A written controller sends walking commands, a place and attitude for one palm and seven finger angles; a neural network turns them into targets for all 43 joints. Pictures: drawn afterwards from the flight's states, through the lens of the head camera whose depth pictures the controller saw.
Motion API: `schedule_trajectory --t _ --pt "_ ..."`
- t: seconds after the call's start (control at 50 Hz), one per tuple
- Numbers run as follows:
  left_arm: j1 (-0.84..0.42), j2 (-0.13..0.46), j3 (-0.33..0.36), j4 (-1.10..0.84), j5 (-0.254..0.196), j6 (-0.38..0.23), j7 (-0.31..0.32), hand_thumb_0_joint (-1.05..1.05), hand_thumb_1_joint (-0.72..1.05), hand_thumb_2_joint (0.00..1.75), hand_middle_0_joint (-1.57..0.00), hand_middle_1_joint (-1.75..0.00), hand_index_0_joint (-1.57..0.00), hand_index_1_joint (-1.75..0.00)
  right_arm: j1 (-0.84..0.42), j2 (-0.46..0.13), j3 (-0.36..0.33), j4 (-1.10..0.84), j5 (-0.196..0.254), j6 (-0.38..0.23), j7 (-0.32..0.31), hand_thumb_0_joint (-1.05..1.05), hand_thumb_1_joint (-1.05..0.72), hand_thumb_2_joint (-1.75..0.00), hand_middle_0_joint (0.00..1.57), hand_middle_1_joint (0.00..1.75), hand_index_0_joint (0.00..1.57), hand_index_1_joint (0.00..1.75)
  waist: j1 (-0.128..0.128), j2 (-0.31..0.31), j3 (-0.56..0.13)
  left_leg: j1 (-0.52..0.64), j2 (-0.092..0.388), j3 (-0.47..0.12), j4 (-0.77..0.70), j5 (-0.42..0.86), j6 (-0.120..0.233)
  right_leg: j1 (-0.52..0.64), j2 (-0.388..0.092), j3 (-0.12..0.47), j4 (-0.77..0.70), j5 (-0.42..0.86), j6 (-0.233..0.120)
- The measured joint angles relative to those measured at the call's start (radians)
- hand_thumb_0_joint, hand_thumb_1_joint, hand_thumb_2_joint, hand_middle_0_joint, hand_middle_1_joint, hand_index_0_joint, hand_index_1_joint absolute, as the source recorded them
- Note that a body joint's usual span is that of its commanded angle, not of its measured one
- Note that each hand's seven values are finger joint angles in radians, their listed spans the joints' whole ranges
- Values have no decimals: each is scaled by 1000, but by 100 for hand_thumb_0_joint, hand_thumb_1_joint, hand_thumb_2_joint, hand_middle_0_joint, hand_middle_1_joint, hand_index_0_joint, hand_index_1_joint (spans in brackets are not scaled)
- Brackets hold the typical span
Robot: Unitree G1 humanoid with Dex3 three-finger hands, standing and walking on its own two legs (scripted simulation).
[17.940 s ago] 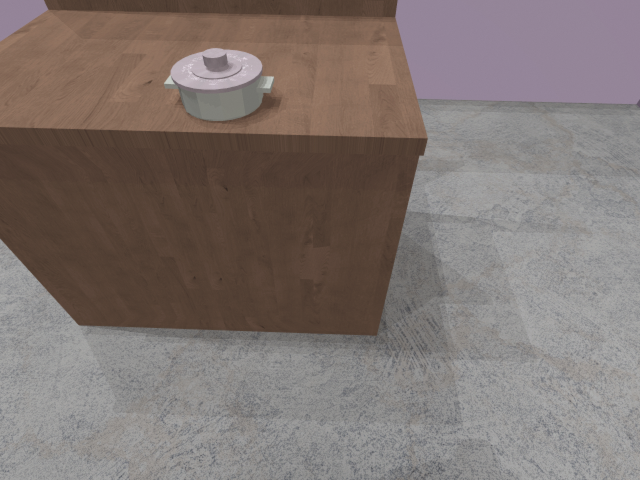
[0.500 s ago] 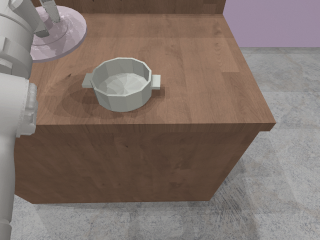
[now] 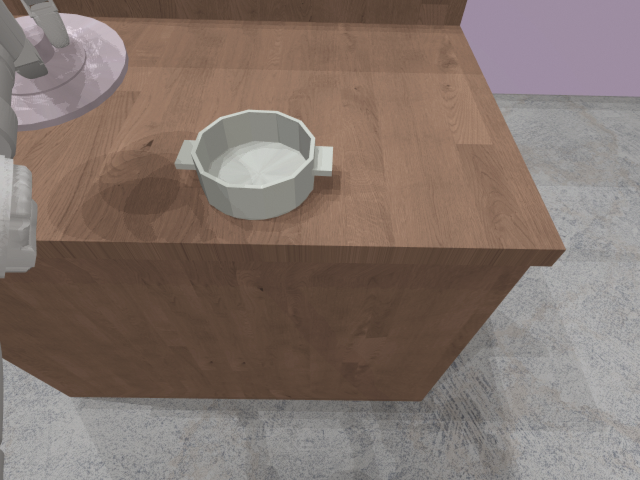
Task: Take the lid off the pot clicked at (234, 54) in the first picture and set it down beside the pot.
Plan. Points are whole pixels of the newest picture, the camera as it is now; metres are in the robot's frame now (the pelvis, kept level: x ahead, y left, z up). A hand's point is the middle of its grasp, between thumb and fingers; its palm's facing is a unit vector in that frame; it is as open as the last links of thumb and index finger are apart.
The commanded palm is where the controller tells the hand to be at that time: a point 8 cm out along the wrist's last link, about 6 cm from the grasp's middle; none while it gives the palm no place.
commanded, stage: move the lid sideways beside the pot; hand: left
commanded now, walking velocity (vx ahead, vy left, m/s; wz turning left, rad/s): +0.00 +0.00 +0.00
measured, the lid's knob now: (24, 46) +0.51 +0.28 +0.27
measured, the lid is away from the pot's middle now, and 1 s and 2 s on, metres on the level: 0.22 0.24 0.22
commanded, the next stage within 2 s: lower the lid onto the table in 0.38 s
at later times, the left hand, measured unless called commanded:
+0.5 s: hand out of the picture +0.48 +0.29 +0.29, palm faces -0.22 -0.20 -0.95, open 7.2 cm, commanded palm +0.52 +0.28 +0.36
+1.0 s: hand (10, 68) +0.48 +0.28 +0.27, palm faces -0.26 -0.29 -0.92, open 7.2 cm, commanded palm +0.52 +0.28 +0.33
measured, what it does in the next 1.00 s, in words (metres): stands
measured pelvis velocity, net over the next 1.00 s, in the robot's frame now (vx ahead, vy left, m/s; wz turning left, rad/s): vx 0.00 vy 0.01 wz -0.01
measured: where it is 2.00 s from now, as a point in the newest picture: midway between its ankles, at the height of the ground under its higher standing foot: outside the picture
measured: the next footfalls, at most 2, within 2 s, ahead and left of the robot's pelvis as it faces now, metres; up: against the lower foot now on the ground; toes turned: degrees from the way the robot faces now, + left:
none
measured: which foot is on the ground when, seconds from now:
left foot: down 0.00-1.00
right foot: down 0.00-1.00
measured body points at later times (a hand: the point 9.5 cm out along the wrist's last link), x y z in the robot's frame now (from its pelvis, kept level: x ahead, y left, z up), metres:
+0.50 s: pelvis +0.00 +0.01 +0.00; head +0.06 +0.01 +0.45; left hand +0.49 +0.30 +0.35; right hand +0.03 -0.28 -0.13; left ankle +0.00 +0.06 -0.74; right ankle -0.05 -0.10 -0.74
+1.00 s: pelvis +0.00 +0.01 +0.00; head +0.06 +0.01 +0.44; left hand +0.49 +0.30 +0.32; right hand +0.00 -0.28 -0.13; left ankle +0.00 +0.06 -0.74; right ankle -0.05 -0.10 -0.74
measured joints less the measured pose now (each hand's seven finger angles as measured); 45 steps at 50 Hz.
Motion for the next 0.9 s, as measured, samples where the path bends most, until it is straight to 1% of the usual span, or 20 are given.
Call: schedule_trajectory --t 0.1,0.18,0.26,0.3,0.38,0.52,0.58,0.66,0.8,0.9 --pt "1 22 15 6 3 -19 2 5 35 69 -52 -99 -61 -104 -1 -3 7 4 1 -13 -12 0 -90 -89 20 30 20 30 -6 -4 -3 2 1 2 0 -1 0 3 1 3 -2 1 0" --pt "-15 47 19 47 6 -24 9 5 35 69 -52 -99 -61 -105 -1 -8 12 5 6 -9 -19 0 -90 -89 20 30 20 30 -11 -5 -3 0 4 8 7 -7 2 0 4 9 1 -1 1" --pt "-4 73 23 37 15 -26 1 5 35 69 -52 -99 -61 -105 8 -13 9 6 7 -5 -20 0 -90 -89 20 30 20 30 -11 -3 1 -4 5 12 8 -10 3 -4 4 13 2 -1 3" --pt "0 76 12 15 11 -25 -1 5 35 69 -52 -99 -61 -104 19 -13 4 7 9 -11 -20 0 -90 -89 20 30 20 30 -7 -3 5 -3 3 9 6 -9 3 -2 2 10 -2 -1 4" --pt "-7 81 14 3 15 -25 -2 5 35 68 -52 -99 -61 -105 29 -10 0 12 7 -12 -18 0 -90 -89 20 30 20 30 -5 -4 4 -7 1 7 8 -10 4 -3 1 8 -5 -1 5" --pt "-21 67 3 14 15 -11 -6 5 35 68 -52 -99 -61 -105 27 -6 -2 19 4 -12 -8 0 -90 -89 20 30 20 30 -7 -1 5 -17 -2 3 10 -9 6 -11 -2 4 -4 -1 8" --pt "-38 51 2 22 13 14 -12 5 35 68 -52 -99 -61 -105 26 -5 -8 21 0 -24 -1 0 -90 -89 20 30 20 30 -10 2 8 -18 -6 0 7 -5 7 -12 -5 0 -3 -1 9" --pt "-70 32 16 83 19 34 -3 5 35 68 -52 -99 -61 -105 20 -4 -4 24 -2 -29 2 0 -90 -89 20 30 20 30 -15 6 5 -25 -7 1 12 -6 10 -21 -7 1 5 -3 11" --pt "-53 25 29 112 16 50 3 5 35 68 -52 -99 -61 -105 30 0 0 23 -4 -33 0 0 -90 -89 20 30 20 30 -25 2 0 -27 -3 6 16 -7 8 -25 -3 6 11 -3 9" --pt "-45 38 36 130 12 47 13 5 35 68 -52 -99 -61 -105 43 -3 2 25 -4 -37 -6 0 -90 -89 20 30 20 30 -33 -4 0 -29 2 9 21 -10 5 -27 1 9 12 -2 7"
